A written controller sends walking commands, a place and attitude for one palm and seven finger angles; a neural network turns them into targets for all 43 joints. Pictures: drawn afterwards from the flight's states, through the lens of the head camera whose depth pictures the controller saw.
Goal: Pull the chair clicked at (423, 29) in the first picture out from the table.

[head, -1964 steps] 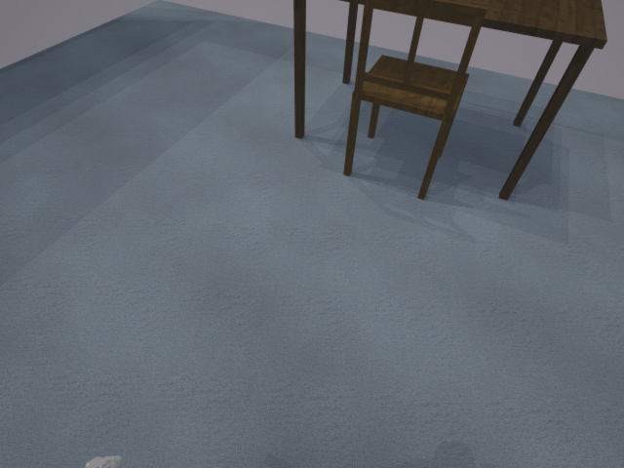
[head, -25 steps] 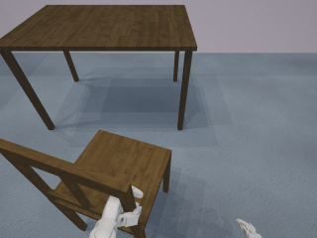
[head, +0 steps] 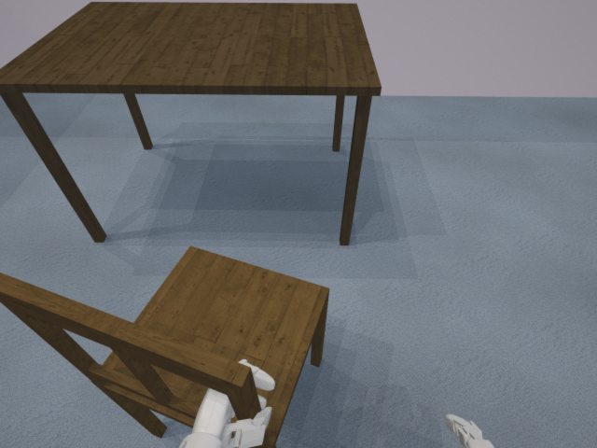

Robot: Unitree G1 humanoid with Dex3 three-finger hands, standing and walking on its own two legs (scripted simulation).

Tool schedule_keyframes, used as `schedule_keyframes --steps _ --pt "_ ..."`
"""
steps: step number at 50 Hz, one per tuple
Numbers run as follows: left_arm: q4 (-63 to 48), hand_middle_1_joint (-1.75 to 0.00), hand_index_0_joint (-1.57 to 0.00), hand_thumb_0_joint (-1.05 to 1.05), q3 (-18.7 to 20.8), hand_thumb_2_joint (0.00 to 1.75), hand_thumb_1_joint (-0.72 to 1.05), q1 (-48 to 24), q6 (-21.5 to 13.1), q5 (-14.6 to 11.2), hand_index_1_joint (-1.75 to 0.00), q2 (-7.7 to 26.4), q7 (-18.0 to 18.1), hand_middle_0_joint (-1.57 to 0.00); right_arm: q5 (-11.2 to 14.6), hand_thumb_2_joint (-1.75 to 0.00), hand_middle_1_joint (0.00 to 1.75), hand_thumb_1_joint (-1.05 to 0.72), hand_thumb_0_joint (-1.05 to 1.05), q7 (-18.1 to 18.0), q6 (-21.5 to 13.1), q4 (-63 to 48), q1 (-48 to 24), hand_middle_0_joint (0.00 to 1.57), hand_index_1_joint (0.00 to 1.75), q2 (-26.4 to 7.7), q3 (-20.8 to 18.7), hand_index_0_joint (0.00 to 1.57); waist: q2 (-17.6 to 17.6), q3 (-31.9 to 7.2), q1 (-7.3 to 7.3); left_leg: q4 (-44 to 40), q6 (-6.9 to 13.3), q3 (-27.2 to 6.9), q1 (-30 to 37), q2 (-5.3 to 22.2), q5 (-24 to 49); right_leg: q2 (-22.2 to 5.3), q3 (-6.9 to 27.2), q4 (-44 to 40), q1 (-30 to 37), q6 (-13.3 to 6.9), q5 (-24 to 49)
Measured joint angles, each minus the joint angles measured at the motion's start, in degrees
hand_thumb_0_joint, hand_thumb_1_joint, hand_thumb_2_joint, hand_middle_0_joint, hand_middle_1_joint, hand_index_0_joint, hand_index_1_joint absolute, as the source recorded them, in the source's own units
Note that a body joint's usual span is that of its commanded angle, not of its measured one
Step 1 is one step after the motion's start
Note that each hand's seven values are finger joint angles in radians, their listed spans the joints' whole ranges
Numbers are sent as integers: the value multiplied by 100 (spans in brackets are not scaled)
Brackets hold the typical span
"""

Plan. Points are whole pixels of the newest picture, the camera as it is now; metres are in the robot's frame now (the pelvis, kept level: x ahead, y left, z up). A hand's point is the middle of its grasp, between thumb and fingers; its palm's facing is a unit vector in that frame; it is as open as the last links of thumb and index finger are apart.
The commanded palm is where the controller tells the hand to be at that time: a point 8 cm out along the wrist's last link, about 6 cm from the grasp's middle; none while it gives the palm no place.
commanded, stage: open the thumb and straighten the fingers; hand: left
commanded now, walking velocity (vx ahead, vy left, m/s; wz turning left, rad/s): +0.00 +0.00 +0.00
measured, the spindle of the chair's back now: (145, 373) +0.26 +0.27 -0.12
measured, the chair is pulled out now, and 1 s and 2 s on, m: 0.67 0.67 0.67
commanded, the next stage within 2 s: draw the fingers out of the gap in 0.80 s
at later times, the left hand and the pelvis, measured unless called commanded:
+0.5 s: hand (244, 412) +0.20 +0.09 -0.08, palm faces -0.18 -0.98 -0.07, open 13.1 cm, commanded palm +0.18 +0.14 -0.06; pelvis -0.02 +0.01 -0.04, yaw -1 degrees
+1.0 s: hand (239, 420) +0.19 +0.10 -0.08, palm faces -0.15 -0.99 -0.07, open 17.4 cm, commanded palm +0.16 +0.15 -0.06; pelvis +0.00 +0.01 -0.05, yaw +0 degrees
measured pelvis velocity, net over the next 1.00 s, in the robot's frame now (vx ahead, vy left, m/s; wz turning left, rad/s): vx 0.00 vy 0.01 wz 0.01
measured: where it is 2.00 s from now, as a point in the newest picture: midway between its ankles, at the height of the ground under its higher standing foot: outside the picture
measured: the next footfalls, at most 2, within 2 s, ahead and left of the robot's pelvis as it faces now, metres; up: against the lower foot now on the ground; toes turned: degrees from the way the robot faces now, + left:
none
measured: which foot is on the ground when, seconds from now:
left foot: down 0.00-1.00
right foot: down 0.00-1.00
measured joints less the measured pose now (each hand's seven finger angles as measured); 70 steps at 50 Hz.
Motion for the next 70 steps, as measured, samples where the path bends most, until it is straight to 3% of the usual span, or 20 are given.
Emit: schedule_keyframes --steps 4,10,14,18,23,29,37,43,48,54,70 --pt "-22 -129 -50 17 14 78 59 3 31 8 -145 2 -4 -23 9 -90 30 -91 1 9 22 -29 -12 20 30 10 3 20 -9 -6 -10 5 2 7 -11 4 1 5 6 -24 0 2 20" --pt "-720 -135 -50 14 225 75 49 67 346 -63 -145 155 -347 -29 199 -90 30 -91 1 420 -232 -249 -101 20 30 -2 -188 20 -118 -77 -59 937 33 128 -836 -96 -366 -74 89 1056 -934 4 -383" --pt "-1300 -139 -50 9 365 64 30 221 533 -138 -145 185 -433 -37 221 -90 30 -91 1 526 -390 -443 -65 20 30 -71 -254 20 -99 -224 -76 1576 63 196 -1360 -154 -648 -119 138 1716 -1489 34 -649" --pt "-1628 -138 -49 5 456 48 0 216 843 -121 -141 231 -502 -42 232 -90 30 -91 1 530 -432 -569 -43 20 30 -130 -250 20 -51 -341 -78 2131 90 221 -1774 -206 -898 -162 148 2267 -1909 53 -891" --pt "-2004 -122 -42 2 461 33 -30 279 1286 -211 -123 264 -544 -39 235 -90 30 -91 1 473 -495 -694 28 20 30 -150 -198 20 60 -459 -95 2560 120 203 -2061 -243 -1116 -198 119 2668 -2179 80 -1100" --pt "-2488 -87 -30 0 387 24 -46 473 1651 -188 -88 199 -562 -29 208 -90 30 -91 1 412 -590 -810 117 20 30 -111 -108 20 90 -554 -103 2842 130 172 -2265 -260 -1279 -215 80 2933 -2368 88 -1263" --pt "-2955 -35 -12 -1 493 21 -53 747 1862 -139 -35 308 -551 -12 187 -90 30 -91 1 376 -650 -963 198 20 30 -108 -66 20 85 -596 -111 3041 117 106 -2453 -255 -1411 -216 9 3104 -2530 72 -1399" --pt "-3368 -12 -4 -1 364 21 -54 1083 1904 -87 -12 322 -550 -4 167 -90 30 -91 1 350 -753 -1043 255 20 30 -159 -90 20 104 -647 -140 3138 116 40 -2545 -260 -1491 -227 -58 3173 -2591 70 -1486" --pt "-3507 -4 -2 -1 346 21 -54 1221 1947 -32 -5 312 -557 -1 151 -90 30 -91 1 323 -737 -1105 260 20 30 -156 -99 20 59 -668 -129 3205 112 50 -2603 -256 -1552 -221 -52 3259 -2665 62 -1550" --pt "-4043 -1 -1 -1 482 21 -54 1905 1938 -32 -1 391 -558 -1 179 -90 30 -91 1 311 -709 -1240 334 20 30 -80 -133 20 38 -739 -135 3202 106 39 -2592 -236 -1599 -201 -63 3260 -2656 57 -1599" --pt "-4881 0 -1 -1 268 21 -54 3172 1656 141 0 418 -689 0 185 -90 30 -91 1 210 -856 -1441 286 20 30 44 -219 20 52 -838 -42 3597 157 -5 -2873 -276 -1777 -243 -120 3552 -2877 103 -1740"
